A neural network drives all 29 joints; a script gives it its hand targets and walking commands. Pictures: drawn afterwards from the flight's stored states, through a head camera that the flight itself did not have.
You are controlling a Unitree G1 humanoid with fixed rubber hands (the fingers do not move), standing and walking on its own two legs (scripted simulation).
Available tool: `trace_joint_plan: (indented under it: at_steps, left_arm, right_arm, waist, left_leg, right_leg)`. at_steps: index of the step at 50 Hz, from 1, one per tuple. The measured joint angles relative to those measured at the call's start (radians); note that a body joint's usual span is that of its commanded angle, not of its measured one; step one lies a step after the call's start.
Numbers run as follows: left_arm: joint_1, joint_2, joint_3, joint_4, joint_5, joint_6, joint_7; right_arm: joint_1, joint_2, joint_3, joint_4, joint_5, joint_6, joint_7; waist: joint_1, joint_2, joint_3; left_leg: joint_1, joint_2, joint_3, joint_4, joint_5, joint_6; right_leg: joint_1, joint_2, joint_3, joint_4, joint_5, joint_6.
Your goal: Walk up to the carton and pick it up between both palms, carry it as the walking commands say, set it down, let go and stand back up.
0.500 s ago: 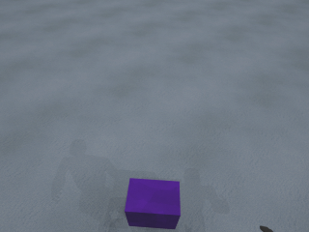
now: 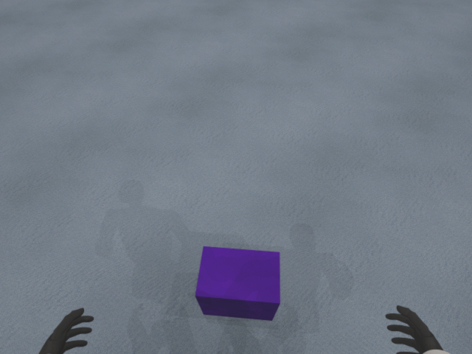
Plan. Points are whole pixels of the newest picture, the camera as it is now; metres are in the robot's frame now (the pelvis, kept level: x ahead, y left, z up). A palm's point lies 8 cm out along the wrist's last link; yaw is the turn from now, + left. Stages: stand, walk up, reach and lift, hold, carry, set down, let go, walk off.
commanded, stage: reach and lift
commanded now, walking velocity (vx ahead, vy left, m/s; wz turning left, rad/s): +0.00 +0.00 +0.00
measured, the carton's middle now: (239, 285) +0.43 +0.01 -0.63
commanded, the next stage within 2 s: none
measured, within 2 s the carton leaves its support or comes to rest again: neither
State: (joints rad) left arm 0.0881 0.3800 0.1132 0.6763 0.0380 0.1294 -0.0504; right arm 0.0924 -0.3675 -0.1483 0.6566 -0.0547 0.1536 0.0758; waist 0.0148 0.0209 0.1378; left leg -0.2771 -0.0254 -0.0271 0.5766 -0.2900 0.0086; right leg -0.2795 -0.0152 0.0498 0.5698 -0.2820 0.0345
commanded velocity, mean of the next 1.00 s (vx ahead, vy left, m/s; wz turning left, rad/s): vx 0.00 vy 0.00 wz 0.00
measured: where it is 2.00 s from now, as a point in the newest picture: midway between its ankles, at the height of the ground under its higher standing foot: outside the picture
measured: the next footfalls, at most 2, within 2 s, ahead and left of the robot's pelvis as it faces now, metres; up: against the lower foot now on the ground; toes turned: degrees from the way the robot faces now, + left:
none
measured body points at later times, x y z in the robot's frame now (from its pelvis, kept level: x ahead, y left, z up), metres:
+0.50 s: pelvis +0.00 -0.01 -0.05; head +0.13 -0.01 +0.38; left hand +0.26 +0.28 -0.14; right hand +0.26 -0.28 -0.14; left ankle +0.01 +0.11 -0.73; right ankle +0.02 -0.14 -0.73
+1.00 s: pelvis -0.07 +0.00 -0.10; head +0.18 +0.00 +0.27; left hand +0.40 +0.24 -0.19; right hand +0.37 -0.25 -0.19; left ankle +0.01 +0.11 -0.73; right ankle +0.01 -0.14 -0.73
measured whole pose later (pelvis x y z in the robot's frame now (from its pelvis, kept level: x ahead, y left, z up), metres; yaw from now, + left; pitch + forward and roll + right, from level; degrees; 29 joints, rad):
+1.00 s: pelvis -0.07 +0.00 -0.10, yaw +0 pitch +32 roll -1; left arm -0.91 0.38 0.23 0.88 -0.04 0.22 -0.07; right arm -0.84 -0.29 -0.28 0.78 0.06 0.24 0.00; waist -0.03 0.01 0.04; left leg -1.32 -0.03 -0.04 1.08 -0.31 0.00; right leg -1.32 0.00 0.04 1.06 -0.31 0.04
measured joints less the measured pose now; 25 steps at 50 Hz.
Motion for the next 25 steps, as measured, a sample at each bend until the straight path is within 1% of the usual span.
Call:
trace_joint_plan:
  at_steps: [4,10,16,21,25]
  left_arm:
    - [-0.031,-0.021,0.035,-0.059,0.023,0.061,-0.027]
    - [-0.058,-0.034,0.060,-0.081,0.030,0.063,-0.040]
    - [-0.136,-0.034,0.070,-0.053,0.014,0.050,-0.037]
    - [-0.215,-0.033,0.067,-0.016,-0.019,0.038,-0.031]
    - [-0.290,-0.030,0.068,0.007,-0.040,0.035,-0.027]
  right_arm:
    - [-0.022,0.028,-0.021,-0.084,-0.007,0.051,-0.005]
    - [-0.025,0.063,-0.009,-0.126,0.022,0.058,-0.021]
    - [-0.112,0.085,0.006,-0.111,0.040,0.050,-0.056]
    - [-0.199,0.098,0.014,-0.081,0.047,0.043,-0.079]
    - [-0.264,0.108,0.016,-0.066,0.052,0.044,-0.089]
  waist:
    - [-0.010,0.002,0.045]
    - [0.005,-0.010,0.023]
    - [0.003,-0.020,-0.037]
    - [-0.012,-0.020,-0.080]
    - [-0.024,-0.019,-0.096]
  left_leg:
    - [-0.035,0.003,-0.005,0.044,-0.019,-0.004]
    - [-0.127,0.017,0.002,0.131,-0.070,-0.015]
    - [-0.280,0.021,-0.005,0.249,-0.121,-0.025]
    - [-0.404,0.016,-0.015,0.317,-0.134,-0.027]
    - [-0.493,0.013,-0.019,0.355,-0.128,-0.027]
  right_leg:
    - [-0.036,0.004,-0.005,0.047,-0.022,-0.004]
    - [-0.135,0.022,0.001,0.139,-0.069,-0.012]
    - [-0.286,0.029,-0.006,0.255,-0.120,-0.016]
    - [-0.405,0.027,-0.016,0.319,-0.134,-0.016]
    - [-0.490,0.025,-0.019,0.354,-0.129,-0.014]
